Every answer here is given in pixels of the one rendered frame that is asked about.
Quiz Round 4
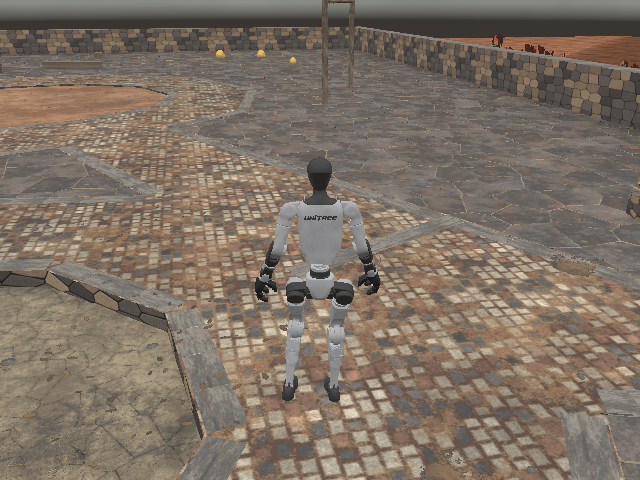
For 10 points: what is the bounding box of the left robot upper arm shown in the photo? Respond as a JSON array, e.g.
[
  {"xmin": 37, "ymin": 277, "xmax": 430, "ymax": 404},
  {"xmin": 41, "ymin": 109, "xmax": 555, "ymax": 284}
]
[{"xmin": 271, "ymin": 201, "xmax": 299, "ymax": 257}]

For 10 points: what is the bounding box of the right robot hand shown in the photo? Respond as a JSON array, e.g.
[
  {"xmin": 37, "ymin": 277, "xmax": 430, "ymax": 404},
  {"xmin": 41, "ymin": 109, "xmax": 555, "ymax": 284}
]
[{"xmin": 358, "ymin": 272, "xmax": 381, "ymax": 295}]

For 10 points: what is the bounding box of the left robot hand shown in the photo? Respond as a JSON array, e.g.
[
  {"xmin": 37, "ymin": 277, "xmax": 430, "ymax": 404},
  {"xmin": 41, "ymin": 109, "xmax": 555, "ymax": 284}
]
[{"xmin": 255, "ymin": 277, "xmax": 277, "ymax": 302}]

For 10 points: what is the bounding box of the robot torso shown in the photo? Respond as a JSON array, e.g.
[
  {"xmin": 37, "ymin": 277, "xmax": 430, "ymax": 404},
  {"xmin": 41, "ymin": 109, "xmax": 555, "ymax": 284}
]
[{"xmin": 296, "ymin": 196, "xmax": 343, "ymax": 300}]

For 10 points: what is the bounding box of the right robot upper arm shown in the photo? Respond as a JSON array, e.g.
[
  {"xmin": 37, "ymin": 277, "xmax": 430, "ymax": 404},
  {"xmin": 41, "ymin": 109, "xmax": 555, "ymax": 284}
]
[{"xmin": 341, "ymin": 201, "xmax": 369, "ymax": 254}]

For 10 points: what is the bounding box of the humanoid robot head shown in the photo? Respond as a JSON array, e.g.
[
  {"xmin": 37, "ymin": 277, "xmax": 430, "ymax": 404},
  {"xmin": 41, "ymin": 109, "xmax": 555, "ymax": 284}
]
[{"xmin": 303, "ymin": 157, "xmax": 337, "ymax": 205}]

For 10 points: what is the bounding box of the right robot forearm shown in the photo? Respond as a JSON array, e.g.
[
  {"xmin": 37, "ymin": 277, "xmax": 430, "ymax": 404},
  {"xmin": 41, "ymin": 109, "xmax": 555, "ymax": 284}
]
[{"xmin": 358, "ymin": 239, "xmax": 377, "ymax": 277}]

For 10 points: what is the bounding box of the left robot forearm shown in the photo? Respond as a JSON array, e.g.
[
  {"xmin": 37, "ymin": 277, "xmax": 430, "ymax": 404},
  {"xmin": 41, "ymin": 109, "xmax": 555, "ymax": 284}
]
[{"xmin": 258, "ymin": 241, "xmax": 280, "ymax": 282}]

